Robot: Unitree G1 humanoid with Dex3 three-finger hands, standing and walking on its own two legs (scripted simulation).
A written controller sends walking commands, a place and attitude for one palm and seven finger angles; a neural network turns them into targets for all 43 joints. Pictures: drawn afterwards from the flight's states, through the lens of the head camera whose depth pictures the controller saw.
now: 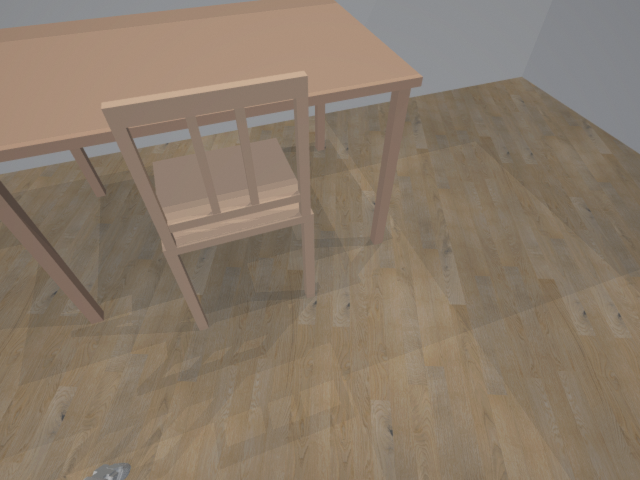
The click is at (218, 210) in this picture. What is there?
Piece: chair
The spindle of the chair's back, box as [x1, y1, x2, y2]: [185, 116, 220, 214]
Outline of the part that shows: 186,117 185,118 213,214 218,213 220,211 195,116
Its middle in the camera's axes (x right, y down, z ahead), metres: -0.28 -0.17 +0.92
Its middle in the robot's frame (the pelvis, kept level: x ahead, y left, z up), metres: +0.78 +0.32 -0.10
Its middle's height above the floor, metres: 0.67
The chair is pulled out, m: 0.00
